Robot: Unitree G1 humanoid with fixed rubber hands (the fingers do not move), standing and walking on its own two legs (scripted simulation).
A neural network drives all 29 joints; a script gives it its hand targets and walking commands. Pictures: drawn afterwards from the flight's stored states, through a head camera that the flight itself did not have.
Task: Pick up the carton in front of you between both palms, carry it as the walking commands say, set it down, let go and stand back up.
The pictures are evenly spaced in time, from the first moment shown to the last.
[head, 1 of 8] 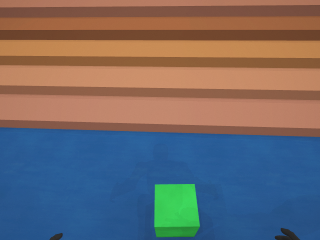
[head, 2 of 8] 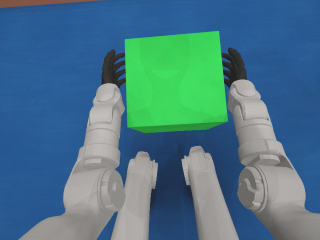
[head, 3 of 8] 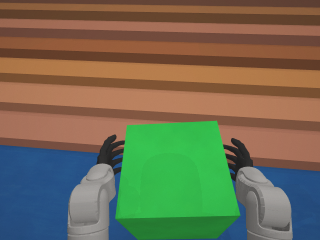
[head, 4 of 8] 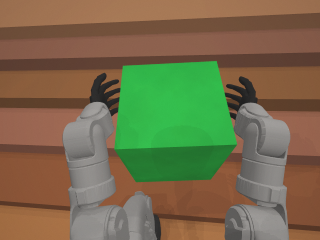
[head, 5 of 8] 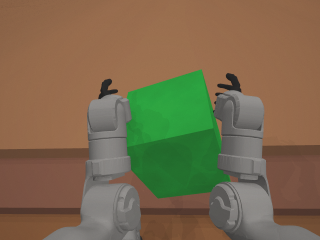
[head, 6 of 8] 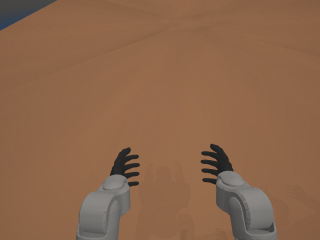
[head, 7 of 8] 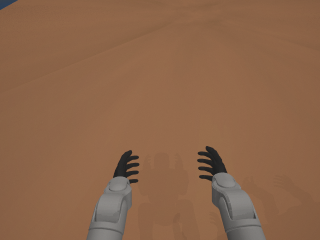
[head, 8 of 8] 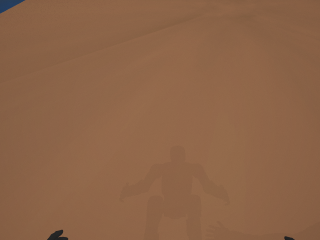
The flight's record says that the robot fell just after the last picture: no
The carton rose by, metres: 1.25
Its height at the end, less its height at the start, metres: +0.82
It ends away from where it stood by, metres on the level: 3.69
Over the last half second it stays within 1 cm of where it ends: yes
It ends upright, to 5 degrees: no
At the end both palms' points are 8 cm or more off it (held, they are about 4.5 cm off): yes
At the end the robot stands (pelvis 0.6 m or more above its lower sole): yes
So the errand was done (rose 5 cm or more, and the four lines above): no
